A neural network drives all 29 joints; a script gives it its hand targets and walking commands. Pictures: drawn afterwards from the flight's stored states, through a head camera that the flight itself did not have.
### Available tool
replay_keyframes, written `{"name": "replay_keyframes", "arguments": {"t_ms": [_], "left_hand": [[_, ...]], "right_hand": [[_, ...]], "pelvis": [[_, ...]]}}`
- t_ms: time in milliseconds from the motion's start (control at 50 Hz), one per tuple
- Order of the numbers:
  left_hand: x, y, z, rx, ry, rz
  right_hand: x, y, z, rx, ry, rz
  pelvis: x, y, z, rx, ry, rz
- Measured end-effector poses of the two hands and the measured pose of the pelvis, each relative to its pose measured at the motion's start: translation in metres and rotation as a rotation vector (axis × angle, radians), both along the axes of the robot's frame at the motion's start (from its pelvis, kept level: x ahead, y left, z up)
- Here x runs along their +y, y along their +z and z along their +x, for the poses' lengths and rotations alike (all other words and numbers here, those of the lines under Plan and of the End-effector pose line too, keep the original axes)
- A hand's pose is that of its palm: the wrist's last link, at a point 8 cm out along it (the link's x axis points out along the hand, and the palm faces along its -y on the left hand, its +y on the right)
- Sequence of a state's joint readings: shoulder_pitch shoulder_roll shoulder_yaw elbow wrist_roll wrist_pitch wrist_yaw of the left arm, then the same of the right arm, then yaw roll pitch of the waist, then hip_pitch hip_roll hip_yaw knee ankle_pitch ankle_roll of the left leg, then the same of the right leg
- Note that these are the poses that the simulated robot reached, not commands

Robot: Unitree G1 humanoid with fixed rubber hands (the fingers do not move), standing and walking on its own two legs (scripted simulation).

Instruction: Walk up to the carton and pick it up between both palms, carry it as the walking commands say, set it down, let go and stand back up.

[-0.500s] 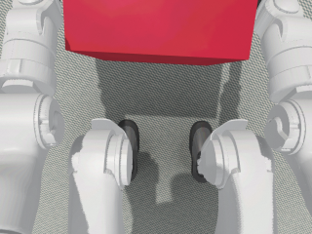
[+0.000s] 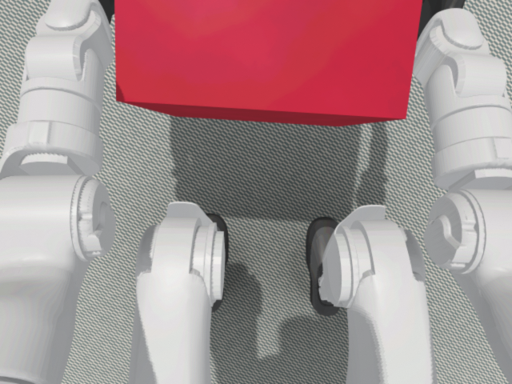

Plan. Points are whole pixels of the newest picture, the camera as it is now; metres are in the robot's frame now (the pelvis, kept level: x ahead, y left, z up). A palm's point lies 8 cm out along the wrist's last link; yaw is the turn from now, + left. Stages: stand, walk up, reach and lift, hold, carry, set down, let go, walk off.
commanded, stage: reach and lift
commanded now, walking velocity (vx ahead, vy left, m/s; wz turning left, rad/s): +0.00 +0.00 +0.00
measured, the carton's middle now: (263, 44) +0.53 +0.03 -0.21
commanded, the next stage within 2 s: none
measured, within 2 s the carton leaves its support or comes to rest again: neither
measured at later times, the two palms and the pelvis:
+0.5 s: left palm out of the picture +0.55 +0.23 -0.07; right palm out of the picture +0.55 -0.16 -0.07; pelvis +0.00 +0.00 +0.04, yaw +0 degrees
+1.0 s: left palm out of the picture +0.52 +0.22 +0.00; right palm out of the picture +0.53 -0.17 +0.00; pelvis +0.00 +0.00 +0.10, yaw +0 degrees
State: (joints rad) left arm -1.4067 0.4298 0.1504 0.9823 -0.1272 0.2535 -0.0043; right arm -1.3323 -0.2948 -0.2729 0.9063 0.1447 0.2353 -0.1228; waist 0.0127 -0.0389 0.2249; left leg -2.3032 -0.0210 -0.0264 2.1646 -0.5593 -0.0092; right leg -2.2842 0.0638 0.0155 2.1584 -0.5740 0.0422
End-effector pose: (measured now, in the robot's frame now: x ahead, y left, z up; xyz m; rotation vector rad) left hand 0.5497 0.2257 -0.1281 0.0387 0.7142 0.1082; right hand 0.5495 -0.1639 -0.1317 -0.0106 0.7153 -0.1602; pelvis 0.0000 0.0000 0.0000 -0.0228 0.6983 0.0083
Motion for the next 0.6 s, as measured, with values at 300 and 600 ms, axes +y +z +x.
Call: {"name": "replay_keyframes", "arguments": {"t_ms": [300,600], "left_hand": [[0.007,0.037,-0.004,0.007,0.008,-0.002],[-0.001,0.070,-0.008,-0.005,0.014,-0.030]], "right_hand": [[0.007,0.037,-0.002,0.006,0.008,-0.003],[-0.001,0.077,-0.008,-0.008,-0.016,0.001]], "pelvis": [[0.002,0.028,-0.001,0.076,0.009,-0.010],[0.004,0.056,0.003,0.124,0.009,-0.016]]}}
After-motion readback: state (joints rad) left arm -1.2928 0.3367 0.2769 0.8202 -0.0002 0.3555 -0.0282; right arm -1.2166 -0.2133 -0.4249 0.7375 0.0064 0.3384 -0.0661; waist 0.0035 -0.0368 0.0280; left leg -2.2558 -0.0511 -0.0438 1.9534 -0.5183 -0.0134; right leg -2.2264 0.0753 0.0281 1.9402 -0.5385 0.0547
